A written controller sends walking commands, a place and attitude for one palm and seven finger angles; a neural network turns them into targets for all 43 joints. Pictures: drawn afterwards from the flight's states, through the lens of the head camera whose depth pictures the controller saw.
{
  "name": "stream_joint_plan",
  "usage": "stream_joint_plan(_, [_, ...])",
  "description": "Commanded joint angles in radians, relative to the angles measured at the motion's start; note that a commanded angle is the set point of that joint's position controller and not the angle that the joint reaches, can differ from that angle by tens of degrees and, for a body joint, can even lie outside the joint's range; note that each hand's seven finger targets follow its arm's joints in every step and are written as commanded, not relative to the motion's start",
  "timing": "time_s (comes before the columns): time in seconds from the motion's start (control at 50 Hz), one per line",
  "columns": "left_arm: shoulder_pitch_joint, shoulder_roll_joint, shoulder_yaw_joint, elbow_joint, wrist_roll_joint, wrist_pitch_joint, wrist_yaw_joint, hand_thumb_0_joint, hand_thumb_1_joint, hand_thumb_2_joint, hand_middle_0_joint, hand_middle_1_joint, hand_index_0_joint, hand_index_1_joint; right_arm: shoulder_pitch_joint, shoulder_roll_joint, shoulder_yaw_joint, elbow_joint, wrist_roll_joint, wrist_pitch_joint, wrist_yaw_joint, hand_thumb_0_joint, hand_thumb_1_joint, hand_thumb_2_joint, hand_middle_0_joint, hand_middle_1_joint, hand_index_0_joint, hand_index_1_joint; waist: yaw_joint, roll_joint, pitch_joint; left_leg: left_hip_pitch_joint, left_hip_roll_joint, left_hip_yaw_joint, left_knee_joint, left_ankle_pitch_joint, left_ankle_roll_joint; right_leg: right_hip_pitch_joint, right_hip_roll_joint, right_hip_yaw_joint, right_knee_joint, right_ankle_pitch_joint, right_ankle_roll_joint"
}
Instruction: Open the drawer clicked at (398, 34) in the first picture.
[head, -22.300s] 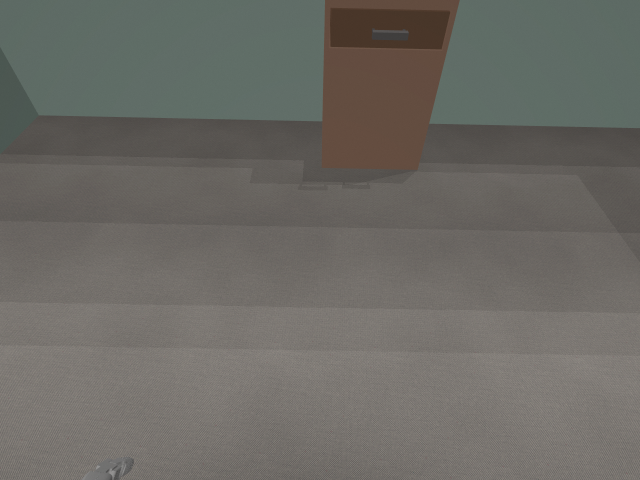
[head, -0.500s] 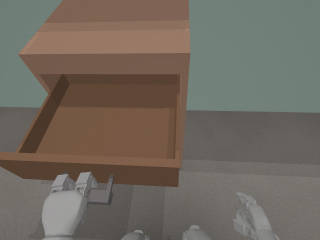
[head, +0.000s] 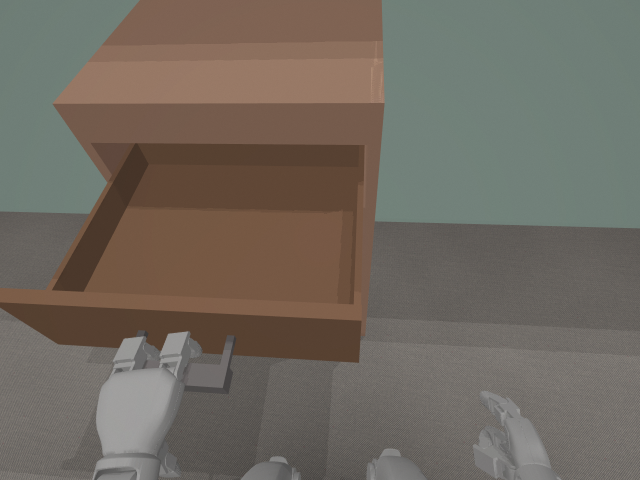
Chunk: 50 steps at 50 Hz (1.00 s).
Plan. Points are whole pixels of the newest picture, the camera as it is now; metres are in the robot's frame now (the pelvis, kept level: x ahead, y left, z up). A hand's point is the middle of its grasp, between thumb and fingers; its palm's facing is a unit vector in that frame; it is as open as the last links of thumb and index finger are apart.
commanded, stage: lift the hand off the handle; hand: left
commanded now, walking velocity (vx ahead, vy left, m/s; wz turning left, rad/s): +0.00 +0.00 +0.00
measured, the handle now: (179, 358) +0.27 +0.21 -0.01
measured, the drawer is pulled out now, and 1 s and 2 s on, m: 0.30 0.30 0.30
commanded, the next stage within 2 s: none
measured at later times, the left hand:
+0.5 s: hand (163, 392) +0.22 +0.22 -0.01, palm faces -0.01 -0.09 -1.00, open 13.5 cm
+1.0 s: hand (147, 382) +0.22 +0.22 +0.03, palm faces +0.02 -0.12 -0.99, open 13.5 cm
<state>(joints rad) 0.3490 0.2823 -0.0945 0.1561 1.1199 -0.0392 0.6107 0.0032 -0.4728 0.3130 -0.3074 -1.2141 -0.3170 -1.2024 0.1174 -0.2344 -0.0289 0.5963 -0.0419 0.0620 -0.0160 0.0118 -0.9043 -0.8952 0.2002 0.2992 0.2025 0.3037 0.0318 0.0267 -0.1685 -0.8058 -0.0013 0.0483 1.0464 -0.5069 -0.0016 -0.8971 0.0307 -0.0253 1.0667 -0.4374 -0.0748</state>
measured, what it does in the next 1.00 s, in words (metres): stands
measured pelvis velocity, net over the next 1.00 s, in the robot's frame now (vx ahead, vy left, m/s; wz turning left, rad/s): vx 0.02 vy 0.01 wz -0.02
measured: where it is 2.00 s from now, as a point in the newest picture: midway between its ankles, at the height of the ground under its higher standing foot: outside the picture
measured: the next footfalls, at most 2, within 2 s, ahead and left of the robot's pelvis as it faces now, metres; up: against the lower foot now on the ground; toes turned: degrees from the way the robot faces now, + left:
none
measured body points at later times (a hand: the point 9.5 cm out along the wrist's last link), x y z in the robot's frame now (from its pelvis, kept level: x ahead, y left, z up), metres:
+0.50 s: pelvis +0.00 +0.00 +0.02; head +0.05 -0.02 +0.46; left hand +0.22 +0.22 +0.04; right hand +0.20 -0.23 -0.09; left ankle +0.00 +0.13 -0.66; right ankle +0.04 -0.07 -0.66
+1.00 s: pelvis +0.02 +0.01 +0.03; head +0.06 -0.02 +0.48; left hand +0.22 +0.22 +0.08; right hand +0.23 -0.21 -0.07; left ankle +0.00 +0.13 -0.66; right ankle +0.04 -0.07 -0.66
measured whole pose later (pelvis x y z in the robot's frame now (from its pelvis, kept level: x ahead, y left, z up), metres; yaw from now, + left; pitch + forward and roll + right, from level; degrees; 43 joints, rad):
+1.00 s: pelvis +0.02 +0.01 +0.03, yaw -1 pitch +11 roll +1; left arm 0.43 0.31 -0.12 -0.02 1.06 0.00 0.49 0.00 -0.49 0.31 -0.32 -1.20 -0.38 -1.22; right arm 0.14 -0.23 -0.02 0.55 -0.03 0.06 0.02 0.01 -0.90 -0.90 0.20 0.30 0.20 0.30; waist 0.05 0.05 -0.14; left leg -0.58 0.00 0.05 0.87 -0.47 0.01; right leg -0.67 0.04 -0.01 0.89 -0.40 -0.06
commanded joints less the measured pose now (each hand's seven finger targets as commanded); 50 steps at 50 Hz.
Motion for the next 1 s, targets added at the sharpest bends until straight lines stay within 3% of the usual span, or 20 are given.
stream_joint_plan(0.0, [-0.074,0.168,0.119,-0.125,-0.001,0.031,0.035,0.0,-0.5,0.3,-0.3,-1.2,-0.3,-1.2,-0.104,-0.095,-0.029,-0.147,0.0,-0.053,-0.014,0.0,-0.9,-0.9,0.2,0.3,0.2,0.3,0.004,-0.068,-0.2,0.036,-0.045,-0.023,-0.113,0.105,0.027,0.228,-0.024,0.123,-0.226,0.116,0.031])
stream_joint_plan(0.06, [-0.161,0.157,0.093,-0.119,0.002,0.039,0.035,0.0,-0.5,0.3,-0.3,-1.2,-0.3,-1.2,-0.1,-0.096,-0.033,-0.138,0.002,-0.057,-0.019,0.0,-0.9,-0.9,0.2,0.3,0.2,0.3,-0.013,-0.059,-0.19,0.049,-0.042,-0.026,-0.114,0.088,0.03,0.203,-0.024,0.112,-0.235,0.073,0.032])
stream_joint_plan(0.18, [-0.169,0.174,0.102,-0.155,-0.015,0.057,0.027,0.0,-0.5,0.3,-0.3,-1.2,-0.3,-1.2,-0.095,-0.098,-0.032,-0.151,0.008,-0.057,-0.024,0.0,-0.9,-0.9,0.2,0.3,0.2,0.3,-0.002,-0.044,-0.234,0.101,-0.039,-0.027,-0.143,0.12,0.03,0.247,-0.02,0.091,-0.243,0.107,0.03])
stream_joint_plan(0.22, [-0.192,0.165,0.082,-0.162,-0.019,0.064,0.018,0.0,-0.5,0.3,-0.3,-1.2,-0.3,-1.2,-0.096,-0.096,-0.029,-0.15,0.01,-0.056,-0.027,0.0,-0.9,-0.9,0.2,0.3,0.2,0.3,-0.009,-0.05,-0.215,0.109,-0.04,-0.025,-0.15,0.119,0.033,0.251,-0.021,0.092,-0.258,0.101,0.033])
stream_joint_plan(0.28, [-0.144,0.18,0.101,-0.184,-0.028,0.068,0.008,0.0,-0.5,0.3,-0.3,-1.2,-0.3,-1.2,-0.1,-0.097,-0.025,-0.164,0.012,-0.054,-0.027,0.0,-0.9,-0.9,0.2,0.3,0.2,0.3,0.004,-0.047,-0.218,0.126,-0.039,-0.025,-0.172,0.139,0.031,0.287,-0.019,0.093,-0.27,0.129,0.03])
stream_joint_plan(0.3, [-0.163,0.159,0.074,-0.199,-0.032,0.065,0.002,0.0,-0.5,0.3,-0.3,-1.2,-0.3,-1.2,-0.097,-0.095,-0.023,-0.164,0.01,-0.055,-0.026,0.0,-0.9,-0.9,0.2,0.3,0.2,0.3,-0.006,-0.052,-0.214,0.136,-0.039,-0.022,-0.172,0.144,0.034,0.288,-0.022,0.093,-0.273,0.143,0.033])
stream_joint_plan(0.36, [-0.155,0.152,0.062,-0.21,-0.03,0.059,-0.008,0.0,-0.5,0.3,-0.3,-1.2,-0.3,-1.2,-0.098,-0.094,-0.024,-0.169,0.01,-0.056,-0.022,0.0,-0.9,-0.9,0.2,0.3,0.2,0.3,-0.004,-0.035,-0.183,0.154,-0.039,-0.023,-0.188,0.143,0.033,0.286,-0.021,0.091,-0.29,0.127,0.032])
stream_joint_plan(0.44, [-0.19,0.167,0.072,-0.211,-0.03,0.056,-0.02,0.0,-0.5,0.3,-0.3,-1.2,-0.3,-1.2,-0.093,-0.098,-0.022,-0.168,0.01,-0.052,-0.019,0.0,-0.9,-0.9,0.2,0.3,0.2,0.3,-0.012,-0.053,-0.161,0.168,-0.038,-0.024,-0.205,0.136,0.034,0.291,-0.021,0.095,-0.312,0.115,0.033])
stream_joint_plan(0.54, [-0.128,0.182,0.091,-0.266,-0.037,0.041,-0.028,0.0,-0.5,0.3,-0.3,-1.2,-0.3,-1.2,-0.091,-0.096,-0.025,-0.182,0.008,-0.052,-0.01,0.0,-0.9,-0.9,0.2,0.3,0.2,0.3,0.008,-0.001,-0.192,0.212,-0.039,-0.02,-0.225,0.183,0.032,0.337,-0.018,0.1,-0.313,0.182,0.026])
stream_joint_plan(0.58, [-0.105,0.2,0.113,-0.285,-0.043,0.035,-0.027,0.0,-0.5,0.3,-0.3,-1.2,-0.3,-1.2,-0.089,-0.099,-0.025,-0.183,0.007,-0.052,-0.008,0.0,-0.9,-0.9,0.2,0.3,0.2,0.3,0.009,-0.006,-0.205,0.225,-0.035,-0.023,-0.231,0.211,0.03,0.355,-0.018,0.094,-0.31,0.229,0.023])
stream_joint_plan(0.66, [-0.109,0.18,0.097,-0.284,-0.04,0.031,-0.031,0.0,-0.5,0.3,-0.3,-1.2,-0.3,-1.2,-0.097,-0.099,-0.026,-0.18,0.006,-0.05,0.0,0.0,-0.9,-0.9,0.2,0.3,0.2,0.3,-0.003,-0.023,-0.154,0.226,-0.033,-0.026,-0.241,0.201,0.03,0.337,-0.016,0.098,-0.324,0.217,0.025])
stream_joint_plan(0.68, [-0.078,0.188,0.11,-0.286,-0.045,0.035,-0.033,0.0,-0.5,0.3,-0.3,-1.2,-0.3,-1.2,-0.098,-0.1,-0.026,-0.188,0.007,-0.05,0.002,0.0,-0.9,-0.9,0.2,0.3,0.2,0.3,0.006,-0.023,-0.165,0.231,-0.031,-0.026,-0.248,0.21,0.029,0.354,-0.015,0.094,-0.326,0.226,0.024])
stream_joint_plan(0.84, [-0.048,0.159,0.065,-0.38,-0.055,0.03,-0.059,0.0,-0.5,0.3,-0.3,-1.2,-0.3,-1.2,-0.089,-0.098,-0.028,-0.201,0.004,-0.053,0.021,0.0,-0.9,-0.9,0.2,0.3,0.2,0.3,0.005,-0.018,-0.186,0.306,-0.02,-0.029,-0.27,0.284,0.03,0.365,-0.012,0.079,-0.325,0.29,0.022])
stream_joint_plan(0.94, [0.037,0.154,0.062,-0.39,-0.051,0.031,-0.076,0.0,-0.5,0.3,-0.3,-1.2,-0.3,-1.2,-0.093,-0.093,-0.021,-0.214,0.006,-0.052,0.034,0.0,-0.9,-0.9,0.2,0.3,0.2,0.3,0.017,-0.045,-0.148,0.305,-0.018,-0.031,-0.284,0.292,0.027,0.379,-0.012,0.084,-0.333,0.31,0.021])
stream_joint_plan(0.98, [0.003,0.153,0.055,-0.399,-0.054,0.038,-0.083,0.0,-0.5,0.3,-0.3,-1.2,-0.3,-1.2,-0.096,-0.096,-0.021,-0.213,0.009,-0.05,0.035,0.0,-0.9,-0.9,0.2,0.3,0.2,0.3,0.01,-0.043,-0.124,0.312,-0.015,-0.031,-0.295,0.282,0.028,0.378,-0.014,0.08,-0.35,0.294,0.02])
